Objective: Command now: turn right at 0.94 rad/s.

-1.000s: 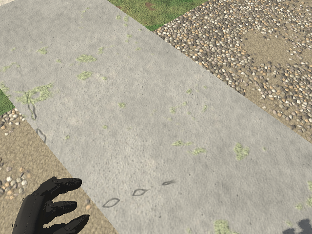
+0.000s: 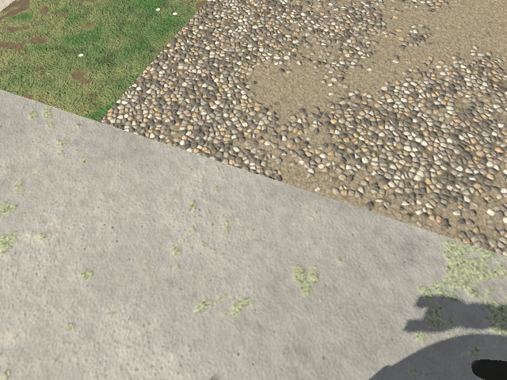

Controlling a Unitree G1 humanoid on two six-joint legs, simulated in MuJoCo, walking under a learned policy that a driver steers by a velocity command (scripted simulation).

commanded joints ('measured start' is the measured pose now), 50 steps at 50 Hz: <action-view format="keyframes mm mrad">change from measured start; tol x32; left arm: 1 -15 178 55 -85 1 -1 6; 50 -79 139 9 -20 54 -40 -33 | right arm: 1 -39 -75 -17 -61 3 -22 7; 50 60 -143 -1 -77 23 27 44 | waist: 1 3 -153 -124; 9 -29 -178 -141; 12 46 266 -151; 32 22 125 -126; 34 31 -325 -128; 50 32 -157 -45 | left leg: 1 -43 -18 -12 -92 9 -6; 11 545 302 -226 -552 316 166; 30 480 405 247 -525 410 254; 36 -214 101 107 385 -341 13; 50 113 140 178 -61 -68 19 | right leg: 1 175 -217 317 -93 169 -111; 9 112 -132 430 -9 190 -64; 12 -244 84 79 479 -479 69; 17 -336 -83 -91 795 -198 161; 31 -59 -170 -296 180 -108 94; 34 414 -378 153 -52 612 -107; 50 115 -344 -46 -139 231 -166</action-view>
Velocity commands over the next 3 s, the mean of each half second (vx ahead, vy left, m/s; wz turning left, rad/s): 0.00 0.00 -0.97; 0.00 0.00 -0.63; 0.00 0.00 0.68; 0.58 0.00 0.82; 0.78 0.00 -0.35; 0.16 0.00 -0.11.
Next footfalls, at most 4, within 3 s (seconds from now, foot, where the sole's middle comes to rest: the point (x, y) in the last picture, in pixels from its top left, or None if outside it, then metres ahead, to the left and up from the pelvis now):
0.20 left None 0.12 0.13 -0.78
0.66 right None -0.01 -0.12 -0.78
1.18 left None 0.15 0.03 -0.78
1.66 right None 0.15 -0.20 -0.78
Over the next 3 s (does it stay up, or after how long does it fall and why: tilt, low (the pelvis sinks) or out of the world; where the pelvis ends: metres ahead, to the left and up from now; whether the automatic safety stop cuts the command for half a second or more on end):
stays up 0.84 -0.02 -0.01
